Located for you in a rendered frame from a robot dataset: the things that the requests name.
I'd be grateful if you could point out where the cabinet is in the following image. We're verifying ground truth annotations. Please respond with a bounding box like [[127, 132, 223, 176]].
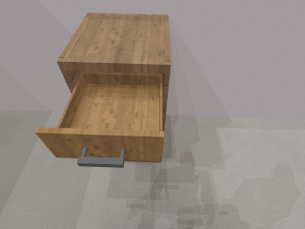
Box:
[[56, 12, 171, 163]]

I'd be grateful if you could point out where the handle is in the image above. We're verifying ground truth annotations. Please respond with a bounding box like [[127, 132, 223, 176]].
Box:
[[77, 147, 125, 168]]

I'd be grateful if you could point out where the drawer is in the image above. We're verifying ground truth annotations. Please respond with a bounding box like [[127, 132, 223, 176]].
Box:
[[35, 73, 164, 161]]

